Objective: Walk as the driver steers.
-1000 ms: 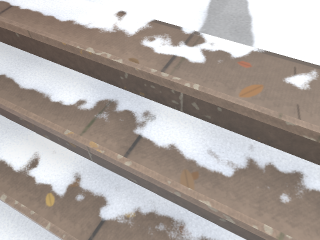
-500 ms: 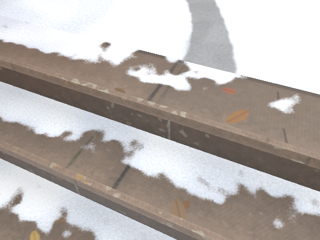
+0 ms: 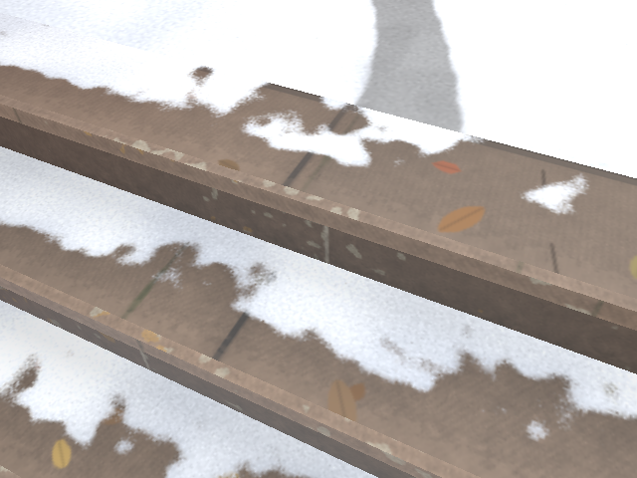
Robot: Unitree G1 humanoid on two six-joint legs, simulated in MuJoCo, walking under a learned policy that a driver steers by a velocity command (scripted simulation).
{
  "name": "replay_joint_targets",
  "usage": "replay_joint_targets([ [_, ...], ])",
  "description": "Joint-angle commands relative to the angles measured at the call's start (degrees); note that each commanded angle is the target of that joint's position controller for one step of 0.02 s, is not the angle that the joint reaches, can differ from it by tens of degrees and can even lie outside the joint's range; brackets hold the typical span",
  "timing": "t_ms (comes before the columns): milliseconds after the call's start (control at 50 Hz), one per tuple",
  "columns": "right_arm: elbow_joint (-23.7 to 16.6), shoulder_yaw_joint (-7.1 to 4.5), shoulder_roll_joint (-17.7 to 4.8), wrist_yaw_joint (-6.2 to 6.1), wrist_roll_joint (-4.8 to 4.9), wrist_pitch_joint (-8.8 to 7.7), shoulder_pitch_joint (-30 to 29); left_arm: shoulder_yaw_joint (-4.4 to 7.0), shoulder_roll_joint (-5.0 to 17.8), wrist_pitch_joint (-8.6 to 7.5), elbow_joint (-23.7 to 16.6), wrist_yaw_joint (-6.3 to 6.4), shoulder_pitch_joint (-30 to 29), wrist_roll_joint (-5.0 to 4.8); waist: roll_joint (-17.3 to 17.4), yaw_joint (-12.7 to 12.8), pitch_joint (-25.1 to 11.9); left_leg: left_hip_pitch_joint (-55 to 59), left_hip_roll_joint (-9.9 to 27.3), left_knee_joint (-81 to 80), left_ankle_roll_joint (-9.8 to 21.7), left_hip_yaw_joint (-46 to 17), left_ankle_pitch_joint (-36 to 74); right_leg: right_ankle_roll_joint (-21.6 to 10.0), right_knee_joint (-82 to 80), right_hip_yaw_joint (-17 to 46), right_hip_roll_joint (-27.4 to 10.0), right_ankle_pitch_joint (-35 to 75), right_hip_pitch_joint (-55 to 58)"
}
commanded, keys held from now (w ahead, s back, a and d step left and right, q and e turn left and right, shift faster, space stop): no key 1.00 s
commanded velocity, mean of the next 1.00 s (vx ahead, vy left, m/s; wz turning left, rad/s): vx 0.00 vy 0.00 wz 0.00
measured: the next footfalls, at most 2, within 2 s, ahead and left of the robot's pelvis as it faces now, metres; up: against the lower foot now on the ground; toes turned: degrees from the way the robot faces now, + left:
left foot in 1.76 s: +0.40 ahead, +0.25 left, +0.17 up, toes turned +9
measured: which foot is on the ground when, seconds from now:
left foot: down 0.00-1.00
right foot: down 0.00-1.00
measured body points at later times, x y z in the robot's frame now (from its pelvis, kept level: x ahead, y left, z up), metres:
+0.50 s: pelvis +0.02 +0.01 +0.00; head +0.03 +0.00 +0.45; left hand +0.01 +0.21 -0.15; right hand +0.00 -0.19 -0.16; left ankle +0.08 +0.14 -0.74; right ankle -0.03 -0.07 -0.74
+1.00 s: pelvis +0.03 +0.01 +0.00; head +0.04 +0.01 +0.45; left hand +0.01 +0.22 -0.15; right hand +0.00 -0.18 -0.16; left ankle +0.08 +0.14 -0.74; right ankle -0.03 -0.07 -0.74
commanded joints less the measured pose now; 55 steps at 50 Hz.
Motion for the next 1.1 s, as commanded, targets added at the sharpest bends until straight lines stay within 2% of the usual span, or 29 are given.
replay_joint_targets([
  [20, -0.9, -0.32, -2.6, -0.09, 0.24, -0.45, 3.8, 0.41, 3.2, -0.47, -1.1, -0.06, 4.5, -0.1, -1.5, 0.1, 4.8, 1.5, 3.6, -2.9, 2.2, -4.5, -6.6, -1.2, -6.4, 8.5, -10.1, 5.5, -6.2],
  [140, -0.4, -0.08, -2.1, -0.29, 0.27, -0.28, 3.1, 0.32, 3.3, -0.39, -0.3, 0.09, 4.4, -0.08, -2.7, 0.2, 4.5, 2.4, 3.8, -2.7, 2.6, -4.4, -6.4, -1.3, -5.4, 7.1, -9.3, 6.4, -6.1],
  [240, 0.0, 0.16, -2.1, -0.54, 0.32, -0.2, 2.9, 0.05, 3.4, -0.3, 0.2, 0.15, 4.0, 0.0, -1.4, 0.1, 5.2, 2.4, 3.5, -2.1, 3.0, -4.2, -5.1, -1.6, -5.1, 7.5, -9.8, 9.3, -6.2],
  [340, 0.1, 0.36, -2.4, -0.57, 0.39, -0.27, 2.9, -0.17, 3.6, -0.34, 1.0, 0.15, 3.8, -0.22, -1.6, 0.1, 4.1, 3.1, 3.6, -1.9, 3.3, -4.3, -4.5, -1.6, -4.6, 7.2, -10.0, 11.3, -4.9],
  [540, 0.3, 0.74, -2.5, -0.71, 0.33, -0.23, 2.8, -0.7, 3.7, -0.29, 2.1, 0.17, 3.3, -0.2, -1.8, 0.1, 4.3, 3.8, 3.5, -2.2, 3.5, -4.4, -3.5, -1.8, -4.5, 7.0, -10.2, 11.7, -4.3],
  [1100, 1.1, 1.0, -2.9, -0.67, 0.39, -0.26, 3.2, -1.21, 4.4, -0.26, 3.5, 0.28, 3.5, -0.28, -1.9, -0.1, 4.6, 4.4, 3.6, -2.7, 3.6, -4.3, -3.0, -1.6, -5.1, 7.0, -10.3, 10.9, -4.0],
])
